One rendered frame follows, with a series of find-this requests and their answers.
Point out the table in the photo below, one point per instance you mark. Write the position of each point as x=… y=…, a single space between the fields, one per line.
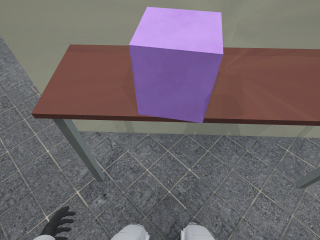
x=263 y=86

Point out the robot thigh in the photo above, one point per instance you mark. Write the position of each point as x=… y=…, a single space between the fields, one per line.
x=132 y=232
x=195 y=232

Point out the left robot thigh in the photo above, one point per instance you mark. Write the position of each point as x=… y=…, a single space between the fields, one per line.
x=132 y=232

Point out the left robot hand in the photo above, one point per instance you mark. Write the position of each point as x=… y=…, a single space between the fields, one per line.
x=51 y=227

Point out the right robot thigh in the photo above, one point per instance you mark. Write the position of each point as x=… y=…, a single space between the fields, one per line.
x=195 y=232

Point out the carton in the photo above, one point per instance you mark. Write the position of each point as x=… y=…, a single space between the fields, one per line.
x=175 y=57

